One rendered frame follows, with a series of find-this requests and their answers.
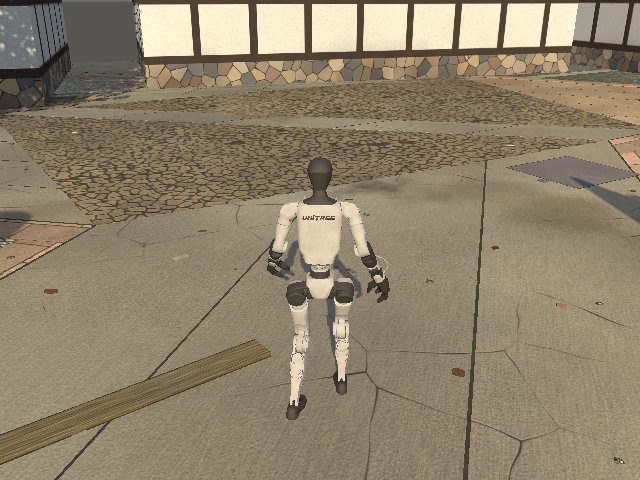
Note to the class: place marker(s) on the left robot upper arm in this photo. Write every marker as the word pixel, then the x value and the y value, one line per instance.
pixel 288 211

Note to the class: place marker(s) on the robot right hand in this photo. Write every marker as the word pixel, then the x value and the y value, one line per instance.
pixel 382 287

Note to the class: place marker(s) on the robot left forearm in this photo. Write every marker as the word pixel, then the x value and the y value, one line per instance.
pixel 274 257

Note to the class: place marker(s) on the robot left thigh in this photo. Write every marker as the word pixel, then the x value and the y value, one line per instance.
pixel 300 312

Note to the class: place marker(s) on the robot left hand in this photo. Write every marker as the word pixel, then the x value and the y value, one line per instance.
pixel 273 271

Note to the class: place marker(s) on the right robot upper arm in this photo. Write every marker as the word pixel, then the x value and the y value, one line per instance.
pixel 352 212

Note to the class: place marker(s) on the left robot shin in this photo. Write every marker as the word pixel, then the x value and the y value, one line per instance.
pixel 298 366

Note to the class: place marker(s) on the robot right forearm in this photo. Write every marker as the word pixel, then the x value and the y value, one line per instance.
pixel 373 266

